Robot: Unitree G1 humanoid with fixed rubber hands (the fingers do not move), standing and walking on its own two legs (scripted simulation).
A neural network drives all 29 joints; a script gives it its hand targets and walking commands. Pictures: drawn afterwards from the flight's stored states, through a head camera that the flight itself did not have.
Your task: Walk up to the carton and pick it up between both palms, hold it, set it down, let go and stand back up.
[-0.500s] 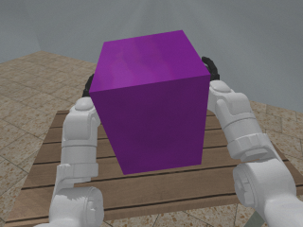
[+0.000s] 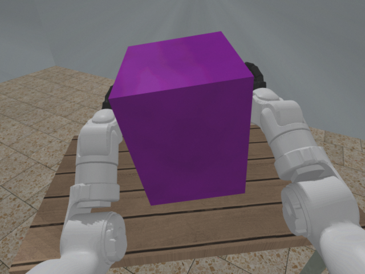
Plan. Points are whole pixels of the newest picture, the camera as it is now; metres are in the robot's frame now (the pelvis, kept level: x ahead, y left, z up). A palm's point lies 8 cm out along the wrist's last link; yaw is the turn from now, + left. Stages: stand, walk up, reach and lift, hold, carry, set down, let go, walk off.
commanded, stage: hold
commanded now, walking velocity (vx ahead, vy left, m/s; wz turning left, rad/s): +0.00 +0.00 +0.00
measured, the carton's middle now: (185, 118) +0.38 +0.00 +0.22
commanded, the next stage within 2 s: none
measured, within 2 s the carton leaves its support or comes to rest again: neither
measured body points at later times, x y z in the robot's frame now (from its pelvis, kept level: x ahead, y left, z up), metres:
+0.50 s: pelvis +0.01 +0.00 +0.00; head -0.08 +0.01 +0.44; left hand +0.37 +0.15 +0.24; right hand +0.39 -0.15 +0.27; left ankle +0.05 +0.14 -0.75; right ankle -0.03 -0.13 -0.75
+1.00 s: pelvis +0.01 +0.00 +0.00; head -0.09 +0.01 +0.44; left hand +0.37 +0.16 +0.24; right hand +0.39 -0.14 +0.27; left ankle +0.05 +0.14 -0.75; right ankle -0.03 -0.13 -0.75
